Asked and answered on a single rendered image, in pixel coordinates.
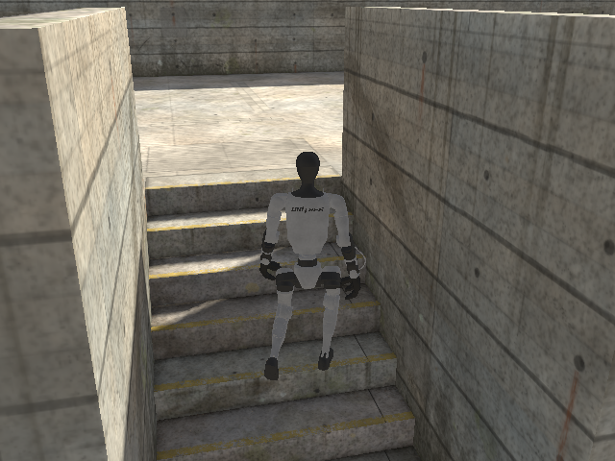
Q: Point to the left robot thigh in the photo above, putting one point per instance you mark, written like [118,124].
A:
[285,281]

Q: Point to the robot left upper arm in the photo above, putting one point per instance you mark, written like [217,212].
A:
[277,203]

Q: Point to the robot left foot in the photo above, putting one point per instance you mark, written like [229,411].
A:
[271,369]

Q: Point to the robot right upper arm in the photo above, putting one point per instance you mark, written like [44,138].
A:
[337,202]

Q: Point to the robot left forearm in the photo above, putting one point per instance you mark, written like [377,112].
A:
[266,251]

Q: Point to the robot right hand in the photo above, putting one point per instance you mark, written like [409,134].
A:
[355,284]

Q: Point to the robot right forearm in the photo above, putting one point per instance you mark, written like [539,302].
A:
[350,259]

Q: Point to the robot left hand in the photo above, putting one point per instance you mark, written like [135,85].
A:
[274,266]

